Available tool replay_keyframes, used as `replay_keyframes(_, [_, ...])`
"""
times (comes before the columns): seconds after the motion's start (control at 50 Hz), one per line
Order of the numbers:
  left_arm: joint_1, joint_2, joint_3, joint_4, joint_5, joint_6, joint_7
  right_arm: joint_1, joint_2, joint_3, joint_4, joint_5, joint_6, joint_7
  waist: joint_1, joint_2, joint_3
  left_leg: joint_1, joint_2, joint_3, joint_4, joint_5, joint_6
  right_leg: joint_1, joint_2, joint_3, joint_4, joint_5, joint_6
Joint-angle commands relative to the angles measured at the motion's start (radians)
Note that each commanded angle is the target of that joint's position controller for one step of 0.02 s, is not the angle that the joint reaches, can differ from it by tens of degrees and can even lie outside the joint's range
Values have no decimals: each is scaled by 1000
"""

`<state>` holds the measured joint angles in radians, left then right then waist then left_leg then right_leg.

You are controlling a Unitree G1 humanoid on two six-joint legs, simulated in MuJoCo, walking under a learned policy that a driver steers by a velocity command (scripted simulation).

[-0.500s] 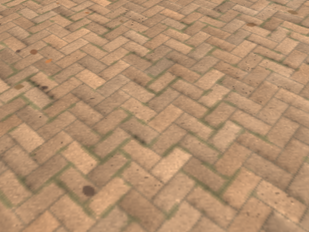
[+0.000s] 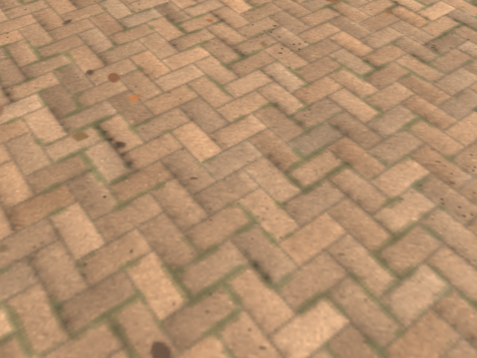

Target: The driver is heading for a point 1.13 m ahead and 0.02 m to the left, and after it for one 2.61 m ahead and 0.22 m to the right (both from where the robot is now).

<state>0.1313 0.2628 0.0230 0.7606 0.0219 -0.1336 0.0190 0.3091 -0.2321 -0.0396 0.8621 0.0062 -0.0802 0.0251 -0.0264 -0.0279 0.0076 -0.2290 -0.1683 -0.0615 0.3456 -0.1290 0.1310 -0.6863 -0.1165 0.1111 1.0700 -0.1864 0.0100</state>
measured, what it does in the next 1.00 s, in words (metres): walks ahead: right foot, then left foot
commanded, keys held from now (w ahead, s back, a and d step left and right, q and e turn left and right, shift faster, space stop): w+q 0.18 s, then w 0.64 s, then w+e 0.18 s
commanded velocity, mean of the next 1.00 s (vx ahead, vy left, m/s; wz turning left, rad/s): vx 0.50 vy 0.00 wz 0.20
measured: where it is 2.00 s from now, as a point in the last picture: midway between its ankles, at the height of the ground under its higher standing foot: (228, 205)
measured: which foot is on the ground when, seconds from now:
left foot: down 0.00-0.24, up 0.26-0.72, down 0.74-1.00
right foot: up 0.00-0.22, down 0.24-0.74, up 0.76-1.00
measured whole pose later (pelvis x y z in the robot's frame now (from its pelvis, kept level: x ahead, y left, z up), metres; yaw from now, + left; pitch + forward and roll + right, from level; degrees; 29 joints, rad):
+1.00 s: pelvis +0.50 +0.07 +0.01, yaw +10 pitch +2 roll +1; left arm 0.22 0.30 0.05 0.78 -0.02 -0.06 0.00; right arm 0.33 -0.26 -0.05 0.82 -0.01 -0.10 0.03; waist -0.04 -0.06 -0.01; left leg -0.13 -0.06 0.08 0.27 -0.17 0.07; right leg -0.70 -0.10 0.09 1.03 -0.13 0.00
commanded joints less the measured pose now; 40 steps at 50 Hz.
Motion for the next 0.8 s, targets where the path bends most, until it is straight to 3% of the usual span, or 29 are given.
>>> replay_keyframes(0.02, [-1,46,12,-66,9,12,16,-42,-161,-39,-92,10,-16,-25,24,60,14,-208,204,-187,-147,112,143,152,44,-70,-242,193,35])
replay_keyframes(0.06, [-82,33,6,-94,-6,11,15,9,-169,-44,-87,21,-8,-29,-19,87,-2,-153,200,-207,-116,56,115,176,82,-68,-405,258,41])
replay_keyframes(0.14, [-162,84,19,-137,-29,-4,-4,58,-162,-44,-87,27,7,-34,-50,109,-27,14,256,-340,-24,-46,102,181,109,-25,-555,208,36])
replay_keyframes(0.18, [-146,112,33,-143,-32,-19,-15,50,-166,-45,-97,20,16,-39,-27,135,-34,67,277,-403,42,-29,91,234,121,-21,-603,119,9])
replay_keyframes(0.22, [10,141,51,-103,-21,-31,-15,32,-124,-30,-107,9,19,-40,49,153,-104,57,234,-368,178,61,51,452,96,-38,-661,109,-53])
replay_keyframes(0.24, [168,190,65,-82,-5,-34,-8,25,-64,-7,-121,-3,12,-34,115,75,-223,-50,179,-277,435,8,11,695,-58,99,-648,85,-129])
replay_keyframes(0.26, [301,272,94,-34,3,-17,-10,161,-22,8,-131,25,-3,-27,81,-258,-338,-398,40,-121,725,-298,-60,1028,-258,520,-705,-101,-310])
replay_keyframes(0.28, [306,188,81,-33,-18,-11,-18,167,-110,-5,-115,39,-9,-28,97,-235,-283,-561,101,-140,892,-424,-70,1026,-308,690,-771,-305,-318])
replay_keyframes(0.3, [263,122,64,-44,-25,-8,-18,63,-170,-20,-124,39,-8,-28,115,-113,-142,-610,134,-154,949,-335,-71,913,-264,567,-784,-303,-274])
replay_keyframes(0.32, [209,109,56,-55,-22,-2,-20,-2,-160,-18,-139,24,-6,-31,98,-24,-74,-589,166,-120,944,-259,-77,801,-218,436,-796,-184,-246])
replay_keyframes(0.34, [174,97,51,-51,-22,2,-25,-43,-142,-18,-153,7,-9,-29,78,-1,-18,-577,192,-103,887,-208,-81,710,-174,352,-822,-71,-239])
replay_keyframes(0.36, [155,83,44,-48,-16,2,-29,-48,-128,-20,-159,1,-7,-25,51,-17,-5,-532,225,-82,839,-179,-83,647,-137,279,-845,4,-223])
replay_keyframes(0.42, [170,90,45,-24,-25,0,-39,-40,-80,-8,-163,0,1,-19,32,-63,-10,-466,247,-11,724,-138,-104,571,-86,153,-895,168,-234])
replay_keyframes(0.5, [214,138,57,6,-33,12,-30,-168,-50,9,-206,-4,-8,-16,65,-51,-3,-447,258,21,470,26,-117,566,-78,57,-918,265,-230])
replay_keyframes(0.56, [256,156,57,29,-42,22,-28,-257,-54,10,-227,6,-14,-7,95,-66,11,-369,230,48,315,134,-119,554,-65,9,-909,230,-208])
replay_keyframes(0.62, [296,164,56,55,-48,33,-28,-332,-72,5,-259,15,-18,5,108,-73,34,-349,217,48,241,121,-100,605,-106,29,-888,200,-198])
replay_keyframes(0.68, [288,189,62,67,-50,48,-23,-320,-104,-8,-269,14,-26,14,69,-78,26,-270,196,62,170,43,-59,663,-137,37,-821,284,-172])
replay_keyframes(0.7, [272,194,62,65,-49,54,-20,-250,-125,-21,-250,10,-27,12,23,-70,-14,-156,171,85,136,41,-40,659,-113,8,-736,417,-153])
replay_keyframes(0.72, [272,176,54,62,-44,56,-18,-112,-169,-44,-208,5,-26,4,-38,-46,-102,45,167,86,125,47,-12,610,-62,-39,-568,513,-128])
replay_keyframes(0.74, [259,131,33,29,-22,52,-15,86,-250,-68,-174,-8,-22,-9,-114,70,-254,343,360,-127,142,78,60,413,0,-97,-249,297,-86])
replay_keyframes(0.76, [378,9,-3,13,-28,30,-20,136,-325,-82,-159,-12,-13,-5,-55,345,-357,630,563,-563,41,-84,212,21,157,-108,78,-319,-32])
replay_keyframes(0.78, [337,116,21,27,-48,15,-24,145,-229,-61,-154,3,-12,-2,-86,249,-322,589,555,-647,-29,-211,203,-100,112,0,207,-377,-39])
replay_keyframes(0.8, [245,160,35,1,-64,8,-27,76,-191,-46,-162,8,-13,-2,-70,190,-183,463,520,-501,-43,-168,160,-147,65,-16,217,-284,-50])
Velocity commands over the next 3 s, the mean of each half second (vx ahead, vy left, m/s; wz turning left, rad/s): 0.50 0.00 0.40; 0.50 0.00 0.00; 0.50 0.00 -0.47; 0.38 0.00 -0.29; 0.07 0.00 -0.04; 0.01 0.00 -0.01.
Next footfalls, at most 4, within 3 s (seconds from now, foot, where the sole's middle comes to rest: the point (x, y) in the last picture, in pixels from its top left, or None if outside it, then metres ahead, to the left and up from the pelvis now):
0.24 right None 0.31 -0.14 -0.78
0.74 left None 0.50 0.16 -0.78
1.30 right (250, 251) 0.83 -0.04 -0.78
1.78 left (200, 182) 1.13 0.13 -0.78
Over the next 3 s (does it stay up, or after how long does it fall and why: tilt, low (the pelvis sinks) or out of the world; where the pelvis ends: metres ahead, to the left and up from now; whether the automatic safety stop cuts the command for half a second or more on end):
stays up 1.06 0.03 0.00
